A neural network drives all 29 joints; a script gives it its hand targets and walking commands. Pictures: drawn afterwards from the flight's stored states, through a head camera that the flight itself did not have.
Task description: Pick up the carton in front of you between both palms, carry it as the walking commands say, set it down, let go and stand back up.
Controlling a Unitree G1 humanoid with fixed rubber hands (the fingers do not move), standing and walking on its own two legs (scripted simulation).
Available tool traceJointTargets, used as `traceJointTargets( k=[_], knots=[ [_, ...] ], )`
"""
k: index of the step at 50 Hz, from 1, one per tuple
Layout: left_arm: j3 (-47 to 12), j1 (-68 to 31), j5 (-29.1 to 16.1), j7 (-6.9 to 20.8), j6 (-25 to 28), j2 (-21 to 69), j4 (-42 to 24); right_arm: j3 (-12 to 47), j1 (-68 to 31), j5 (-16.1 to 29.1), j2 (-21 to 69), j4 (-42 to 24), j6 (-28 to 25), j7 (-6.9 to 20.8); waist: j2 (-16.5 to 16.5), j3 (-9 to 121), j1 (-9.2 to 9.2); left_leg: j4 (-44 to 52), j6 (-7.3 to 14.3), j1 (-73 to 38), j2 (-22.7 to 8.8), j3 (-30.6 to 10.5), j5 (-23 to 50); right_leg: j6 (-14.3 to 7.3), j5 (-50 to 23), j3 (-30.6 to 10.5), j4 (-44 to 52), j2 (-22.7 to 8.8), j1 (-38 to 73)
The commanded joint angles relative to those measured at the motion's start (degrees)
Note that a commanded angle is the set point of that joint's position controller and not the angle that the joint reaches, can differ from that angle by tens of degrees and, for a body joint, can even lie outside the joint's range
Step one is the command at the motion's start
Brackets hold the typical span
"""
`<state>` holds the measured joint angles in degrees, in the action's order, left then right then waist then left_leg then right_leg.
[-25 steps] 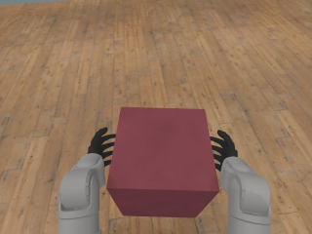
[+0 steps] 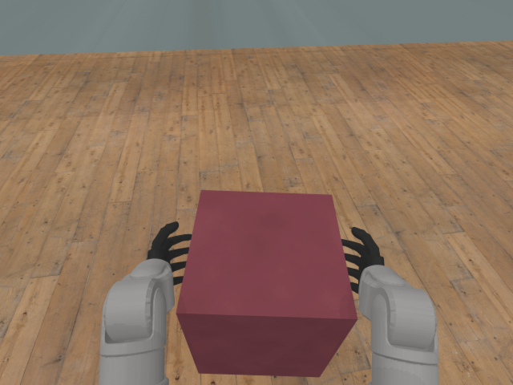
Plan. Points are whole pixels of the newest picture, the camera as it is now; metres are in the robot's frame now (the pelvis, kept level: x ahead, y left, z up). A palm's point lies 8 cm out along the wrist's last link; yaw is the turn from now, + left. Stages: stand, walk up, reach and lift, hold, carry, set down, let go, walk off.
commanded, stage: carry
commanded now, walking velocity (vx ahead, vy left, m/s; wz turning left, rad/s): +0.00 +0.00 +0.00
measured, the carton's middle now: (262, 287) +0.30 +0.00 +0.00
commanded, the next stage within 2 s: hold in 0.98 s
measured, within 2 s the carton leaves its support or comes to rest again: neither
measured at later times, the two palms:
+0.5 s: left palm (161, 302) +0.24 +0.15 +0.05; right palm (367, 308) +0.24 -0.15 +0.05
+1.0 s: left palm (161, 310) +0.23 +0.15 +0.04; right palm (368, 316) +0.23 -0.15 +0.04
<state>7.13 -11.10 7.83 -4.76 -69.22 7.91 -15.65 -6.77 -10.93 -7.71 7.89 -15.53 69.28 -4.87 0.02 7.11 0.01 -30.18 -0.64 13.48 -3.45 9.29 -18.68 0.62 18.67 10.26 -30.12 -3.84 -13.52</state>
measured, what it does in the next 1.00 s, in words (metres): shifts its weight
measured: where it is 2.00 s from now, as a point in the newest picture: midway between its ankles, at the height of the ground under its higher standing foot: outside the picture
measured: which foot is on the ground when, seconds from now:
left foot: down 0.00-1.00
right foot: down 0.00-1.00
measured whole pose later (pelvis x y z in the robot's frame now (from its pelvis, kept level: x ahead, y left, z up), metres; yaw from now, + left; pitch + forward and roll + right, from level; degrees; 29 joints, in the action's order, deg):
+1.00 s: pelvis -0.06 +0.00 +0.00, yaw +0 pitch +1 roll +0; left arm 11.0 -13.8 14.6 -1.3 -41.9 8.5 11.0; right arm -10.7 -13.7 -14.4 8.5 10.9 42.3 -1.5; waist -0.1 4.2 0.0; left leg -28.5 1.0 14.0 -3.4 8.8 -14.6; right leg -1.3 14.2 9.3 -28.2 -3.1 -14.0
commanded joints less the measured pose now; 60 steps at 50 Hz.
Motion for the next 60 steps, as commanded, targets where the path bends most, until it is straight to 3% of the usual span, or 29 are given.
traceJointTargets(
  k=[1, 6, 15, 23, 32, 40, 49, 50, 51, 53, 54, 55, 60],
  knots=[
    [-42.09, -25.33, -23.87, 15.25, 0.89, 52.98, -1.13, 42.08, -25.83, 23.82, 53.38, -1.73, -1.16, 14.92, -0.20, 16.40, 0.05, -0.51, 0.16, -7.58, -6.08, -4.09, 40.92, -0.05, -38.80, -4.02, -0.85, -5.54, 7.90],
    [-41.35, -24.09, -21.41, 15.61, 4.53, 52.84, 2.56, 41.40, -24.72, 21.63, 52.73, 1.53, -4.70, 15.60, -0.35, 15.10, 0.09, -0.13, 0.50, -7.02, -6.46, -4.37, 38.22, -0.26, -36.12, -4.42, -0.54, -5.85, 7.44],
    [-38.55, -24.63, -17.67, 15.69, 12.37, 50.07, 5.82, 38.64, -25.18, 17.88, 50.51, 5.29, -12.35, 15.65, -0.18, 12.06, 0.05, 2.65, 0.96, -4.81, -6.47, -4.87, 24.89, -1.17, -24.96, -5.25, 2.46, -6.24, 5.93],
    [-30.26, -25.08, -10.61, 15.73, 21.11, 47.27, 16.17, 30.21, -25.39, 10.74, 47.77, 15.54, -21.02, 15.47, -0.12, 9.62, -0.13, 5.00, 1.25, -3.28, -6.44, -5.32, 17.48, -1.39, -17.92, -5.88, 5.15, -6.25, 3.72],
    [-23.32, -32.20, -5.67, 17.22, 32.06, 51.62, 28.32, 23.23, -32.24, 5.54, 51.94, 27.45, -31.96, 16.84, -0.08, 11.36, -0.09, 5.76, 1.44, -3.23, -6.28, -5.61, 14.47, -1.65, -14.95, -6.18, 5.76, -5.97, 3.62],
    [-27.77, -29.66, -7.75, 17.15, 30.86, 53.41, 24.70, 27.69, -29.99, 7.83, 53.80, 24.08, -30.84, 16.89, -0.15, 13.93, -0.06, 4.48, 1.31, -3.79, -6.47, -5.47, 17.30, -1.60, -17.87, -6.11, 4.50, -6.06, 4.54],
    [-27.61, -29.35, -7.93, 16.90, 29.31, 52.10, 23.40, 27.46, -29.74, 8.09, 52.37, 22.91, -29.23, 16.65, -0.29, 12.19, -0.04, 4.82, 1.16, -2.50, -6.52, -5.58, 16.28, -1.48, -17.04, -6.18, 4.80, -6.01, 3.39],
    [-26.23, -22.57, -7.65, 17.29, 28.91, 54.01, 22.23, 26.94, -23.62, 7.60, 53.93, 21.78, -28.76, 16.96, 0.00, 7.39, -0.40, 8.10, 1.51, -10.74, 8.31, -13.70, 31.75, -1.74, -35.62, -14.57, 7.92, 8.55, 13.13],
    [-26.03, -24.20, -6.87, 17.00, 29.65, 51.61, 19.98, 26.29, -25.02, 7.21, 51.67, 19.34, -29.55, 16.91, 0.05, 10.55, -0.62, 7.97, 1.73, -12.94, 7.45, -15.09, 34.84, -1.84, -38.94, -15.74, 7.28, 7.86, 15.28],
    [-25.40, -24.10, -5.87, 16.81, 29.72, 50.16, 21.20, 25.61, -25.30, 7.08, 50.40, 20.47, -29.71, 16.73, 0.76, 10.23, 0.10, 8.83, 0.82, -14.91, 8.07, -14.54, 36.11, -0.62, -40.13, -15.25, 8.36, 8.04, 16.84],
    [-25.41, -25.21, -5.56, 16.94, 29.92, 50.01, 22.28, 25.44, -26.43, 6.64, 50.94, 21.75, -29.79, 16.77, 1.62, 10.24, 0.29, 9.89, 0.76, -18.36, 8.24, -14.35, 30.80, 0.05, -31.29, -14.42, 9.75, 8.81, 13.52],
    [-25.63, -26.37, -5.77, 17.05, 29.97, 51.23, 22.98, 26.11, -27.58, 6.77, 51.33, 22.59, -30.07, 17.03, -0.18, 7.96, -0.18, 10.25, 0.32, -15.29, 8.76, -13.77, 27.79, -0.38, -28.23, -14.32, 10.26, 9.30, 13.78],
    [-25.57, -29.03, -6.11, 17.80, 30.17, 53.02, 24.89, 24.78, -29.09, 6.20, 52.89, 25.36, -30.39, 17.82, -1.03, 7.90, 0.10, 10.95, 0.34, -13.47, 8.63, -13.88, 22.03, -0.65, -22.34, -14.60, 10.88, 9.15, 14.90]
  ],
)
